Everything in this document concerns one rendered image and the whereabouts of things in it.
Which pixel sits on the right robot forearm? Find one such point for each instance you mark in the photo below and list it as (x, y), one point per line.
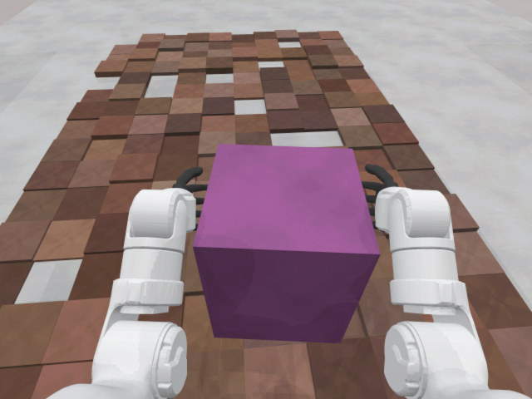
(424, 263)

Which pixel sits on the robot right upper arm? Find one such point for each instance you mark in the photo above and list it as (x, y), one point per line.
(437, 361)

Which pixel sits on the left robot forearm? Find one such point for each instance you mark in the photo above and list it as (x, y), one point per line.
(151, 266)

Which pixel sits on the carton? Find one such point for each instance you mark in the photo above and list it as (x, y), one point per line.
(285, 244)

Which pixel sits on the right robot hand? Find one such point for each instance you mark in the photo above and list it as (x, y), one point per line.
(385, 178)

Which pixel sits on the robot left upper arm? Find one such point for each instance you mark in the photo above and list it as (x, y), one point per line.
(136, 360)

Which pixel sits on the left robot hand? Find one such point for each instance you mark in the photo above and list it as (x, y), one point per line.
(185, 178)

